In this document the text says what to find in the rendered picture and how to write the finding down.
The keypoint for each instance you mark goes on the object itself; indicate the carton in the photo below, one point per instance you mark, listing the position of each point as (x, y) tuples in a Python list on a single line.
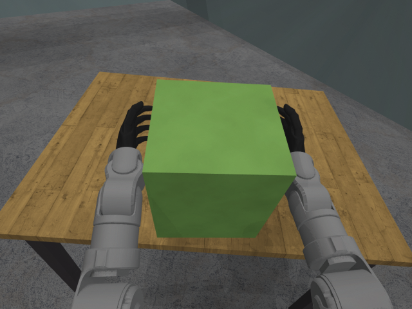
[(216, 162)]

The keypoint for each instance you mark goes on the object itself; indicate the right robot hand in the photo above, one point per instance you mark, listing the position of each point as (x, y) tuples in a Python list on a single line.
[(292, 128)]

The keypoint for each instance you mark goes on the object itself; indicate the right robot upper arm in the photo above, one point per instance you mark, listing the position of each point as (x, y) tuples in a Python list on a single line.
[(354, 289)]

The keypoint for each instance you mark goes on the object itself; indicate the left robot forearm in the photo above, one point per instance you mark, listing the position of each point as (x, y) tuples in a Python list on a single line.
[(114, 242)]

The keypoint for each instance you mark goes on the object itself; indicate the right robot forearm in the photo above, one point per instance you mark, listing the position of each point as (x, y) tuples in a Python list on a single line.
[(327, 247)]

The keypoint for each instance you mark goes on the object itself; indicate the left robot upper arm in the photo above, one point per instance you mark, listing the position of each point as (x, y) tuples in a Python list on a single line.
[(110, 296)]

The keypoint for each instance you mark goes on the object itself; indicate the table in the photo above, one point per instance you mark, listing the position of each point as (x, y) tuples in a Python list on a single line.
[(55, 202)]

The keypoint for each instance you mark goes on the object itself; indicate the left robot hand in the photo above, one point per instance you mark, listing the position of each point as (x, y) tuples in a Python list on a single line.
[(129, 131)]

